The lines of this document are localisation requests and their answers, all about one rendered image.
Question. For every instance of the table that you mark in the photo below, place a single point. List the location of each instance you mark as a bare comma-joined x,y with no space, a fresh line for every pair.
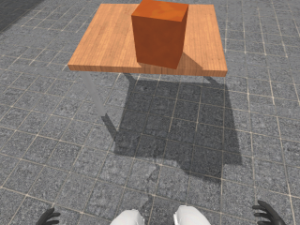
108,46

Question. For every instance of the right robot thigh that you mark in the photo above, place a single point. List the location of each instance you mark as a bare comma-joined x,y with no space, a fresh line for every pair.
189,215

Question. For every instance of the robot left hand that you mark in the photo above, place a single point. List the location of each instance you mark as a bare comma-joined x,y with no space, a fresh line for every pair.
47,215

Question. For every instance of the left robot thigh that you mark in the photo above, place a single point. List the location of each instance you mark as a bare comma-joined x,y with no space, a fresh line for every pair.
129,217

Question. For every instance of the robot right hand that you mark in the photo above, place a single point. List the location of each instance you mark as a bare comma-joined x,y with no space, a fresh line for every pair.
270,214

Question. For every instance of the robot thigh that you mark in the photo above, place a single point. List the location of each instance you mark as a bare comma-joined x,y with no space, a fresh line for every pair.
189,215
129,217

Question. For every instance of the carton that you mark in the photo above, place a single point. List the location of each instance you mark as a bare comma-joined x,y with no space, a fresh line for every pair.
159,29

